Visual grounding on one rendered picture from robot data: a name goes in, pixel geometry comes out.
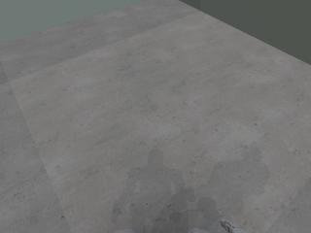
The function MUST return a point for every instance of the robot right hand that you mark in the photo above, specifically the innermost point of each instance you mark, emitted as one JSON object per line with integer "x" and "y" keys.
{"x": 231, "y": 226}

